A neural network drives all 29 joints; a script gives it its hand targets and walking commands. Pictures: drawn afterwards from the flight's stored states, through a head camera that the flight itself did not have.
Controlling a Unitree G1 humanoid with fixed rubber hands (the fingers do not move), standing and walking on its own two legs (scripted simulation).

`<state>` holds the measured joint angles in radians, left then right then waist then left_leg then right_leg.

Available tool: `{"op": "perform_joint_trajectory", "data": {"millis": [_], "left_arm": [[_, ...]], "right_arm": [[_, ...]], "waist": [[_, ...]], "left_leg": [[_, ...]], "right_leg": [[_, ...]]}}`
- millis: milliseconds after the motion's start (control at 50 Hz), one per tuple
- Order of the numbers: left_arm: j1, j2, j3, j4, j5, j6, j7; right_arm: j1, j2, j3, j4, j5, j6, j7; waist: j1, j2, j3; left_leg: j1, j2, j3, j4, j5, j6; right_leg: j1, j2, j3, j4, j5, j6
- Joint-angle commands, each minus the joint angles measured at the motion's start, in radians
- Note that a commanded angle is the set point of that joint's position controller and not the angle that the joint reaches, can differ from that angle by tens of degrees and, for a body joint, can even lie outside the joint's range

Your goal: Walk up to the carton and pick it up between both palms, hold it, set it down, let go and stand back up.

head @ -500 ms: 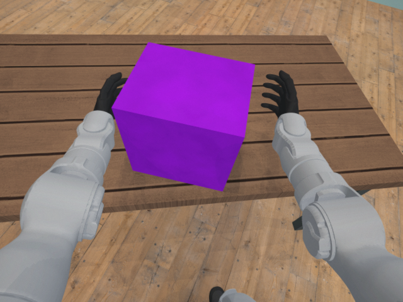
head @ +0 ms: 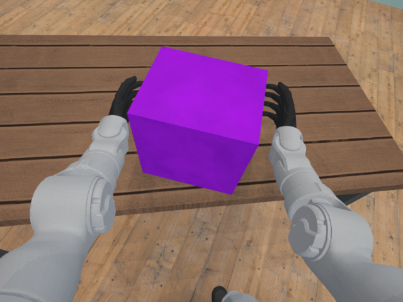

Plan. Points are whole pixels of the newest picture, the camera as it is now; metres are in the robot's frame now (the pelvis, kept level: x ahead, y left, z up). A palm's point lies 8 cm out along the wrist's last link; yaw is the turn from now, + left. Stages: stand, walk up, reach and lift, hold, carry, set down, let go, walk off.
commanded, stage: reach and lift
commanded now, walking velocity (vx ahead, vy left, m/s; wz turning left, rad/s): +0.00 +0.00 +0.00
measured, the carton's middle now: (199, 126) +0.47 -0.05 +0.00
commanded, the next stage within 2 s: none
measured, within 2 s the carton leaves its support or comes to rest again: leaves its support in 1.10 s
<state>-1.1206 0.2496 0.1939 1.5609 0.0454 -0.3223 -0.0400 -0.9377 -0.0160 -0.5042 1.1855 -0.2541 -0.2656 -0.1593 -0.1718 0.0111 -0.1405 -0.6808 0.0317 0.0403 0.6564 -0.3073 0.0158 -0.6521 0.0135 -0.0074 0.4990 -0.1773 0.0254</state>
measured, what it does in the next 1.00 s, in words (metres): stands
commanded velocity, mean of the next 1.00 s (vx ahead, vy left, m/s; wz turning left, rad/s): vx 0.00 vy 0.00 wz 0.00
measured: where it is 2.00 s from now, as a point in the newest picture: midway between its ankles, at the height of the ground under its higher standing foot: outside the picture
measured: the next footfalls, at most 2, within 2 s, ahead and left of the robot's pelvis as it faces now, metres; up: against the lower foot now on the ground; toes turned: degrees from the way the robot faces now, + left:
none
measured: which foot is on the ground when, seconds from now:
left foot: down 0.00-1.00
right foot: down 0.00-1.00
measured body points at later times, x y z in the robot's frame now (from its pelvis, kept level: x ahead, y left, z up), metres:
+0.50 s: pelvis +0.01 +0.00 +0.01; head +0.10 +0.03 +0.45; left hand +0.50 +0.11 +0.06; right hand +0.43 -0.22 +0.07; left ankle -0.01 +0.08 -0.72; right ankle +0.02 -0.15 -0.72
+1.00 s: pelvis +0.01 +0.00 +0.01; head +0.10 +0.02 +0.45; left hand +0.49 +0.11 +0.06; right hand +0.42 -0.22 +0.07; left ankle -0.01 +0.08 -0.72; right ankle +0.02 -0.15 -0.72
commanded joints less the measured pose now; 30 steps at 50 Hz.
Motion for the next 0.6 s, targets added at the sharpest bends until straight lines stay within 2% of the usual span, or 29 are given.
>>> {"op": "perform_joint_trajectory", "data": {"millis": [0, 100, 240, 360, 580], "left_arm": [[-0.532, -0.551, 0.062, -0.076, 0.235, -0.081, -0.123], [-0.501, -0.552, 0.064, -0.072, 0.233, -0.085, -0.113], [-0.46, -0.561, 0.057, -0.079, 0.23, -0.089, -0.109], [-0.442, -0.565, 0.055, -0.08, 0.228, -0.092, -0.111], [-0.44, -0.553, 0.048, -0.074, 0.216, -0.097, -0.114]], "right_arm": [[-0.36, 0.567, 0.028, -0.016, -0.183, -0.08, 0.218], [-0.348, 0.57, 0.053, 0.004, -0.186, -0.095, 0.225], [-0.335, 0.579, 0.087, 0.013, -0.165, -0.106, 0.217], [-0.327, 0.583, 0.101, 0.015, -0.16, -0.109, 0.208], [-0.329, 0.582, 0.114, 0.005, -0.154, -0.105, 0.198]], "waist": [[-0.043, 0.21, -0.57], [-0.027, 0.204, -0.55], [-0.019, 0.193, -0.528], [-0.018, 0.183, -0.524], [-0.017, 0.173, -0.525]], "left_leg": [[0.552, -0.011, -0.041, -0.062, 0.606, -0.142], [0.552, -0.003, -0.036, -0.076, 0.66, -0.141], [0.54, -0.003, -0.034, -0.088, 0.709, -0.136], [0.517, -0.007, -0.027, -0.099, 0.692, -0.127], [0.489, -0.013, -0.019, -0.119, 0.632, -0.116]], "right_leg": [[0.25, 0.027, -0.108, -0.048, 0.392, -0.029], [0.277, 0.026, -0.103, -0.062, 0.426, -0.036], [0.318, 0.018, -0.092, -0.073, 0.491, -0.041], [0.353, 0.011, -0.087, -0.075, 0.52, -0.042], [0.379, 0.005, -0.087, -0.08, 0.497, -0.044]]}}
